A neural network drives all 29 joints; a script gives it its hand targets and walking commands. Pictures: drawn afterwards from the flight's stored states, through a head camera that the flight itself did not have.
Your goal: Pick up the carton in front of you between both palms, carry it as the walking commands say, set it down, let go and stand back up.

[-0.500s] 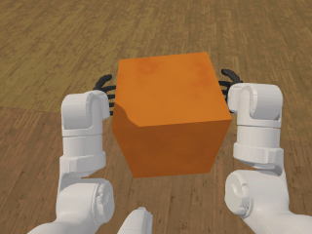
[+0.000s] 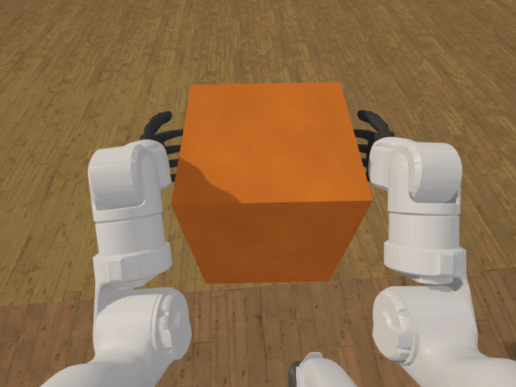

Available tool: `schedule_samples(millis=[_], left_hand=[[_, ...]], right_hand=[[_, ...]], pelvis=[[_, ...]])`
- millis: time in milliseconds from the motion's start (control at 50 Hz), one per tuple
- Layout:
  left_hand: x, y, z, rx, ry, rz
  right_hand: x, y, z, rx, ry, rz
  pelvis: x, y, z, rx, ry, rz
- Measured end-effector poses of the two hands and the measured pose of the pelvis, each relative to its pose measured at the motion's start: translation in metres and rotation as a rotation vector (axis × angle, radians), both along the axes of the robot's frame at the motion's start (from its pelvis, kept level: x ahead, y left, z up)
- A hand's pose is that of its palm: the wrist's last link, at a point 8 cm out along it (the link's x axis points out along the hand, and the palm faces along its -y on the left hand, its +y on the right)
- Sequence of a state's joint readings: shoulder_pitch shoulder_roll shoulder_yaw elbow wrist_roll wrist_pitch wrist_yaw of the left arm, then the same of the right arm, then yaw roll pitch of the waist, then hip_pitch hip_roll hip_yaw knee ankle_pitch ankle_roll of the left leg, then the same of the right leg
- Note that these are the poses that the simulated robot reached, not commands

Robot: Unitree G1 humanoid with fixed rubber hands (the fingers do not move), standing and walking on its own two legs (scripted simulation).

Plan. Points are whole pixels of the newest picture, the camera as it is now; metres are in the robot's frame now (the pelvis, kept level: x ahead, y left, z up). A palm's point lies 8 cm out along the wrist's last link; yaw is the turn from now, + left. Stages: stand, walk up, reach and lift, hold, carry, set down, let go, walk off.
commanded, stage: carry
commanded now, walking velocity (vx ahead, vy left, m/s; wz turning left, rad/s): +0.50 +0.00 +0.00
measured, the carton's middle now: (266, 192) +0.39 -0.03 +0.09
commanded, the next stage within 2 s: none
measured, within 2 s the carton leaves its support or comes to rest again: neither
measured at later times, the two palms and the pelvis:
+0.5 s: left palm (141, 41) +0.69 +0.17 +0.20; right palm (300, 27) +0.70 -0.13 +0.20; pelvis +0.31 +0.01 +0.03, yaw +1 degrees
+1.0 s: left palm out of the picture +0.97 +0.15 +0.24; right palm out of the picture +0.99 -0.15 +0.23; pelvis +0.60 -0.02 +0.07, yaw +2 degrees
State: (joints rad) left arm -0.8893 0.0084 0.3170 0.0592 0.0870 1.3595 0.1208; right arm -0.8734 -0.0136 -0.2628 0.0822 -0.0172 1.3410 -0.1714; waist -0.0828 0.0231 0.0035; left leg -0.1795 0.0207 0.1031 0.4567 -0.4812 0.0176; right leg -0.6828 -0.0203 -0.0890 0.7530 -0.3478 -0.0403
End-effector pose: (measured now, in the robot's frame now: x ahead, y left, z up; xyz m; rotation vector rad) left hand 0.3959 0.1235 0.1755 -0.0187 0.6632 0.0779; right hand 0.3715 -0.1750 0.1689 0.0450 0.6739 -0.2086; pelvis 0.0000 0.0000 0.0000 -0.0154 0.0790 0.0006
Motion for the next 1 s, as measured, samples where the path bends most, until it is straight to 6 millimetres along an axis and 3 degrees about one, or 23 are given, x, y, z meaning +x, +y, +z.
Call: schedule_samples(millis=[80, 180, 260, 360, 440, 480, 580, 680, 760, 860, 1000], left_hand=[[0.046, 0.003, 0.006, 0.041, -0.011, 0.044], [0.079, 0.023, -0.002, 0.06, 0.092, 0.117], [0.115, 0.037, 0.007, 0.05, 0.09, 0.16], [0.181, 0.048, 0.028, 0.033, 0.03, 0.171], [0.246, 0.054, 0.031, 0.025, 0.019, 0.135], [0.279, 0.053, 0.027, 0.019, 0.031, 0.1], [0.342, 0.035, 0.02, 0.023, 0.121, 0.016], [0.399, 0.019, 0.03, 0.014, 0.102, -0.017], [0.449, 0.013, 0.05, 0.0, 0.031, -0.005], [0.514, 0.008, 0.068, 0.023, -0.019, 0.029], [0.57, 0.024, 0.06, 0.071, 0.091, 0.111]], right_hand=[[0.067, 0.002, 0.006, 0.002, -0.01, 0.067], [0.132, 0.023, 0.006, 0.002, 0.089, 0.149], [0.18, 0.038, 0.015, 0.009, 0.087, 0.182], [0.244, 0.049, 0.034, 0.022, 0.028, 0.17], [0.297, 0.054, 0.04, 0.003, 0.016, 0.14], [0.317, 0.052, 0.036, -0.021, 0.029, 0.115], [0.349, 0.034, 0.021, -0.035, 0.122, 0.052], [0.393, 0.019, 0.032, -0.023, 0.103, 0.001], [0.446, 0.013, 0.053, -0.013, 0.031, -0.006], [0.525, 0.007, 0.068, -0.006, -0.02, 0.037], [0.618, 0.023, 0.065, -0.005, 0.086, 0.144]], pelvis=[[0.057, -0.017, -0.005, -0.019, -0.021, 0.016], [0.11, -0.027, 0.016, 0.013, -0.019, 0.018], [0.151, -0.027, 0.027, 0.027, -0.017, 0.025], [0.213, -0.018, 0.031, 0.027, -0.004, 0.025], [0.274, -0.002, 0.024, 0.041, -0.007, 0.017], [0.301, 0.006, 0.024, 0.055, -0.018, 0.012], [0.351, 0.017, 0.046, 0.026, -0.018, 0.012], [0.399, 0.02, 0.061, 0.011, -0.011, 0.002], [0.447, 0.013, 0.064, 0.011, -0.002, -0.001], [0.52, -0.005, 0.056, -0.004, -0.011, 0.009], [0.599, -0.021, 0.072, 0.026, -0.014, 0.029]])
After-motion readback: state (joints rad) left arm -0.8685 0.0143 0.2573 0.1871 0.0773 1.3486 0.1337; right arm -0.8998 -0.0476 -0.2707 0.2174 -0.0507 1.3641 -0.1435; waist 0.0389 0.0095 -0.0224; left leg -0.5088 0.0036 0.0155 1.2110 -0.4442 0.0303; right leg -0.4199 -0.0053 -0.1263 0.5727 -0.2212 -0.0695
